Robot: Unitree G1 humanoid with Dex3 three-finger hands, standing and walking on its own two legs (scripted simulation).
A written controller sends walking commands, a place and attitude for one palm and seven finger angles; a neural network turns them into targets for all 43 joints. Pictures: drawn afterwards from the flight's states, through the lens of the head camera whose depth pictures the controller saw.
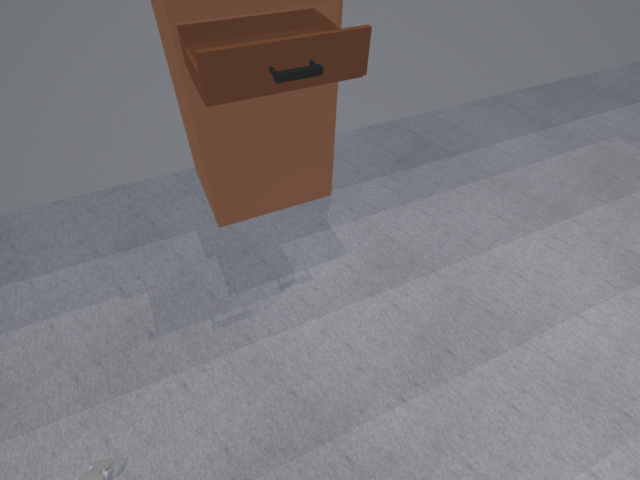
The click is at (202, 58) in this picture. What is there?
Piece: drawer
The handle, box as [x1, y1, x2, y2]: [269, 60, 322, 82]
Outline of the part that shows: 322,74 322,67 312,60 309,61 309,66 281,71 275,71 272,67 269,67 269,70 274,76 274,80 276,82 282,82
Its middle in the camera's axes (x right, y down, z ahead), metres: -0.07 -0.46 +1.06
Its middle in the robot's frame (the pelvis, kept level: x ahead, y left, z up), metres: +1.11 +0.13 +0.00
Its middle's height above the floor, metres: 0.77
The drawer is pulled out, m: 0.23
